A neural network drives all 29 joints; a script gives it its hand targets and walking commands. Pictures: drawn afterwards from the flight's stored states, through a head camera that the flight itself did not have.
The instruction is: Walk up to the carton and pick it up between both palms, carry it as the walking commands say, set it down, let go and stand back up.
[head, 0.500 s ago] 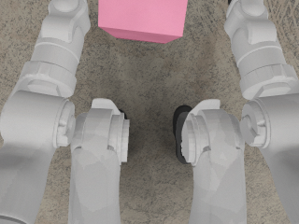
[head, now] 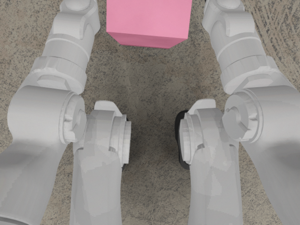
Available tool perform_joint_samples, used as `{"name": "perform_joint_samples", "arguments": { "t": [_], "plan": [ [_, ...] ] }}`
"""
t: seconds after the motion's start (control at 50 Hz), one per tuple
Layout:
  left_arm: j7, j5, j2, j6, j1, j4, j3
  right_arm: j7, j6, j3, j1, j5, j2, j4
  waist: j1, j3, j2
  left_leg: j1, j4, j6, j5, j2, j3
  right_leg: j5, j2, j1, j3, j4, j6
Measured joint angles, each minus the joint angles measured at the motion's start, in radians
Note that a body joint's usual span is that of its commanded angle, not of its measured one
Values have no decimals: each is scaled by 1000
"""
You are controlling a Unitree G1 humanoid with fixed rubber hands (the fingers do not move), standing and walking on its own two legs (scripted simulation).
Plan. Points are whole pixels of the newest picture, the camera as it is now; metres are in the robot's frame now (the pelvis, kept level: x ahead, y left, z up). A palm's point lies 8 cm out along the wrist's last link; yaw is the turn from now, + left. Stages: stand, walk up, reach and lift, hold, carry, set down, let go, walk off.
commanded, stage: reach and lift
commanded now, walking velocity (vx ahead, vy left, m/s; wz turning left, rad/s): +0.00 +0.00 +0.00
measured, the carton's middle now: out of the picture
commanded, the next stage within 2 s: none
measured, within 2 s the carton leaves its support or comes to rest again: leaves its support in 0.64 s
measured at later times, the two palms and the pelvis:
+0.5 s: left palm out of the picture +0.54 +0.12 -0.17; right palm out of the picture +0.54 -0.12 -0.15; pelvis +0.01 +0.00 +0.00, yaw +1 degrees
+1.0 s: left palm out of the picture +0.52 +0.10 -0.11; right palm out of the picture +0.52 -0.13 -0.10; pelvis -0.01 -0.02 +0.04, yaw +3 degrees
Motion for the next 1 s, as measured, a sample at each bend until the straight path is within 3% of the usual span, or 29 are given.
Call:
{"name": "perform_joint_samples", "arguments": {
  "t": [0.18,0.38,0.58,0.64,0.72,0.76,1.0],
  "plan": [
    [-12,-16,-6,22,50,-22,1,15,24,-34,58,-4,23,-38,-12,-47,2,-16,29,1,-23,-10,3,-33,10,-10,8,33,9],
    [17,-18,-28,9,106,-48,11,4,24,-53,132,-21,60,-102,-25,-114,6,-38,16,-7,-37,-21,-1,-56,19,-29,15,26,11],
    [59,-33,-2,69,47,-106,-59,-55,88,12,115,34,47,-213,-22,19,-23,45,-1,-35,-24,-41,-26,-48,64,54,24,11,31],
    [71,-13,-16,95,53,-119,-62,-76,102,-14,130,32,59,-243,-18,12,-21,46,-10,-41,-16,-46,-36,-40,70,56,21,-1,31],
    [84,-17,-27,128,68,-160,-89,-131,116,-20,156,37,79,-317,-23,12,-23,60,-37,-49,0,-57,-44,-27,74,72,23,-26,32],
    [84,0,-37,131,62,-155,-67,-110,118,-72,146,12,89,-314,-26,11,-22,61,-53,-54,13,-63,-48,-17,71,74,21,-40,29],
    [75,31,-55,189,60,-252,-21,-109,158,-114,190,-13,121,-453,-20,13,-33,115,-144,-74,51,-60,-56,31,72,110,27,-117,12]
  ]
}}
